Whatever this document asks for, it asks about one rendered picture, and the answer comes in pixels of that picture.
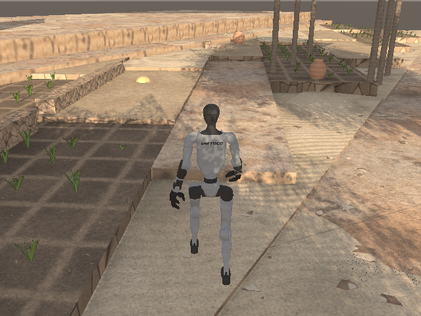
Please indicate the right robot hand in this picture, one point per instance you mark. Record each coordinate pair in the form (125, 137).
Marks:
(231, 173)

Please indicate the left robot hand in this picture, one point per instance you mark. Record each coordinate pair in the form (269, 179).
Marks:
(174, 200)

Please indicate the right robot thigh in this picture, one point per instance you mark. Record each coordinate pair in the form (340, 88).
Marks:
(226, 202)

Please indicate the left robot forearm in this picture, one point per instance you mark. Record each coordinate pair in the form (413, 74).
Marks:
(181, 173)

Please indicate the robot left upper arm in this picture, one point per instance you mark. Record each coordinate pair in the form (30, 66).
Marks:
(190, 139)

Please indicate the right robot forearm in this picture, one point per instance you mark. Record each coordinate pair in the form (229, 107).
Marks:
(237, 170)

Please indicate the robot right upper arm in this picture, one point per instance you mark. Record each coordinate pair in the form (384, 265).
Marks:
(234, 148)

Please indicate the robot left shin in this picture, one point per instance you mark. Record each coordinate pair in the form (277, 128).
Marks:
(194, 226)

